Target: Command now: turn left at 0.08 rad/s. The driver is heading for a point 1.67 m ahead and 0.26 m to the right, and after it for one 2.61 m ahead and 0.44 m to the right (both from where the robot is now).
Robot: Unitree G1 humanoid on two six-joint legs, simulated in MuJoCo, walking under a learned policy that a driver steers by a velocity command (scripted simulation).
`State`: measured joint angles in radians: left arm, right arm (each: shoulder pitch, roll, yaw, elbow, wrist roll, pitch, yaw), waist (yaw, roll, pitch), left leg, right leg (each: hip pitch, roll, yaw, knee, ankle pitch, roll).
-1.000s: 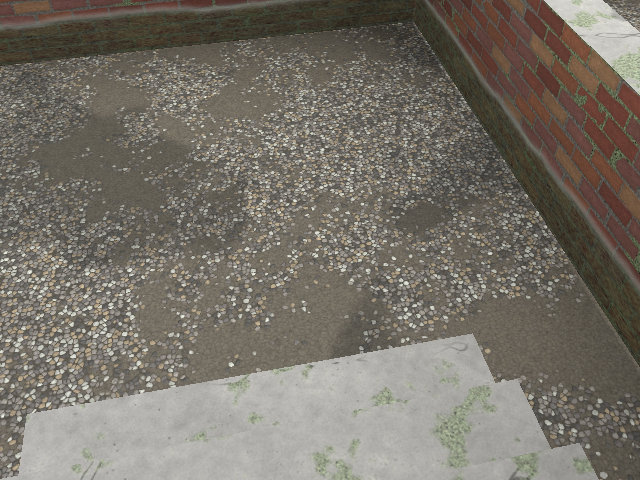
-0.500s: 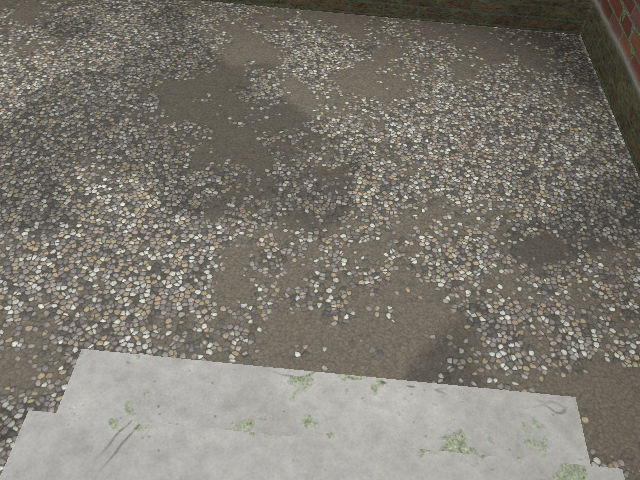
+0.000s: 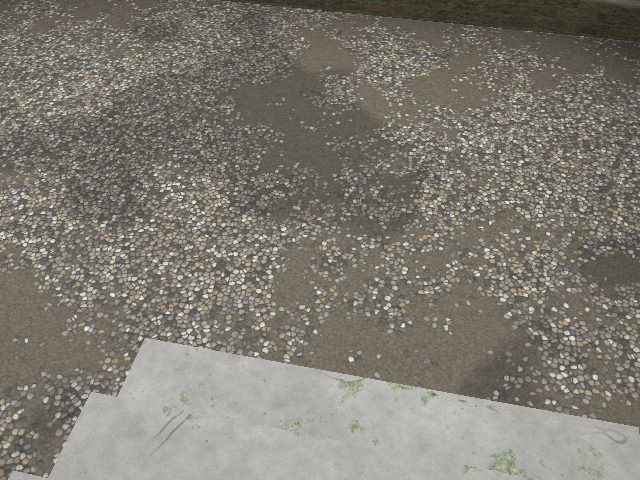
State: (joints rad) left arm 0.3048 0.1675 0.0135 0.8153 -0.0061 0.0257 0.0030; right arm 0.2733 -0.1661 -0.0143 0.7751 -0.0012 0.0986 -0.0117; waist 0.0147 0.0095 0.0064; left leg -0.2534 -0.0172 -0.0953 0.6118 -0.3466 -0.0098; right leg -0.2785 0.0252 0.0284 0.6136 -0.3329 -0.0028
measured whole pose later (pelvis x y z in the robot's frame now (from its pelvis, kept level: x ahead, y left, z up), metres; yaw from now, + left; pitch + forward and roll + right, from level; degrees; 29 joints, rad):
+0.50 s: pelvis +0.02 +0.02 +0.02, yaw -1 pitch +0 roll +0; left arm 0.35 0.17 0.04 1.01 -0.01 0.04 0.05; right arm 0.33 -0.15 -0.02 0.97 0.01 0.04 -0.04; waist 0.00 -0.01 0.01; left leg -0.12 -0.05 -0.07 0.38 -0.25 0.02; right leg -0.15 -0.02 0.06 0.39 -0.23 0.03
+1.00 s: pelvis +0.11 +0.00 +0.00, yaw -2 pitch +2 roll +0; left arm 0.58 0.14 0.02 1.11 0.00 -0.08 0.03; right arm 0.21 -0.23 -0.05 0.93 0.02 -0.04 -0.02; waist 0.04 0.03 -0.05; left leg -0.72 0.04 -0.06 1.06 -0.02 0.06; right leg -0.13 0.05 0.00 0.56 -0.47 -0.06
